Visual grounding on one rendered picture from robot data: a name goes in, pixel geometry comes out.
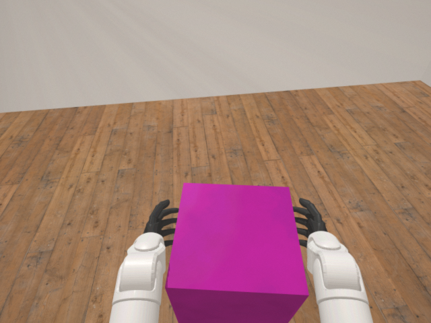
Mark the robot left forearm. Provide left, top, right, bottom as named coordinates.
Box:
left=109, top=232, right=166, bottom=323

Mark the robot right hand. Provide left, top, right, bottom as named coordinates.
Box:
left=293, top=198, right=328, bottom=248

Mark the robot left hand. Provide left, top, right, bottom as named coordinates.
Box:
left=143, top=200, right=179, bottom=247

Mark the robot right forearm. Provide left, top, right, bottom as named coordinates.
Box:
left=307, top=231, right=373, bottom=323

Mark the carton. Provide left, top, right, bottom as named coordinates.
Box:
left=165, top=183, right=309, bottom=323

